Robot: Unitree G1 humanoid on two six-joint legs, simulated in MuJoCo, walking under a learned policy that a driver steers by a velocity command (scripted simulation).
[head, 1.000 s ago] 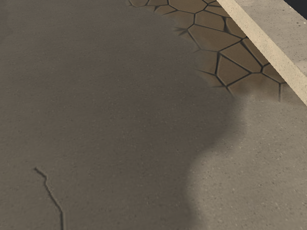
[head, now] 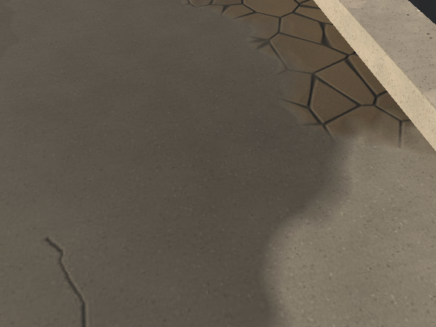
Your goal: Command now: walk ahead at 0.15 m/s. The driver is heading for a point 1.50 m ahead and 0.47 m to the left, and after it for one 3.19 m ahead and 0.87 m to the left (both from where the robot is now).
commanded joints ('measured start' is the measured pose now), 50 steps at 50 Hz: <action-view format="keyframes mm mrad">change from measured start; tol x32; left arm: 1 130 137 34 -2 -15 3 8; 33 -508 101 20 -405 21 -33 -105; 39 165 310 99 -246 46 -55 -34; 50 -8 115 53 -163 15 -121 -59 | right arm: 1 50 -105 -23 -11 14 -7 -1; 11 -105 -56 -24 -176 -56 -91 97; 16 549 -284 -86 -26 -66 -100 60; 20 155 -159 -40 -133 -35 -113 64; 40 427 20 13 -177 6 -124 58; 50 36 -34 -5 -324 -22 -41 101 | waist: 1 14 -72 14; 13 -65 -141 89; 16 -243 441 -130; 19 -37 29 23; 33 -36 32 150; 40 101 -251 -403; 50 -28 -47 83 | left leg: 1 45 -54 63 37 -369 53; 7 -544 123 -14 425 -163 80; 14 347 -65 239 41 -113 54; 17 433 379 -773 -435 -860 170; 32 305 190 17 -595 250 196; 37 474 232 72 -98 1203 158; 39 115 141 64 524 721 156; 40 -284 -37 -8 871 -239 139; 50 -416 142 15 733 169 127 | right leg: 1 -149 -57 91 -172 -371 -81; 4 -48 -411 549 -440 -552 -264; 12 -177 -211 157 -350 -249 -183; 18 -819 -58 141 899 65 -147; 33 -577 -71 -99 153 408 -93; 38 60 63 -81 52 181 -171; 40 574 -419 691 -117 -548 -225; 50 -87 -205 -82 -396 206 0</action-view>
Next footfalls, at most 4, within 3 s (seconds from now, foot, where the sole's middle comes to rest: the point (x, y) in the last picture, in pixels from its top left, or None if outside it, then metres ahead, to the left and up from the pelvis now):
0.30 left None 0.17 0.17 -0.77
0.76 right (234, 290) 0.62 -0.02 -0.77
1.24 left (182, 191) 1.02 0.17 -0.77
1.68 right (168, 111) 1.47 0.26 -0.77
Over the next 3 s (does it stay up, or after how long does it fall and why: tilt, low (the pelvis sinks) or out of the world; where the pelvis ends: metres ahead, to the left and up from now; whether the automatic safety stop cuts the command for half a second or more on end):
stays up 2.25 0.84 -0.02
